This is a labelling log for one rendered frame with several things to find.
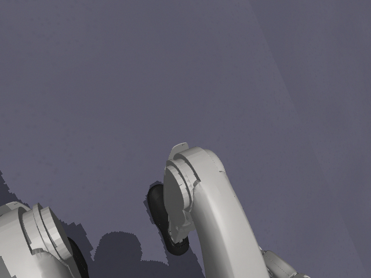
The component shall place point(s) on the right robot hand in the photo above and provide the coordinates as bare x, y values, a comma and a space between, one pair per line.
276, 266

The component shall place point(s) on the left robot foot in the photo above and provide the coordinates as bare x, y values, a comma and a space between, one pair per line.
79, 259

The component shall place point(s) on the right robot foot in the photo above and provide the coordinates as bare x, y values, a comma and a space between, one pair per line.
160, 217

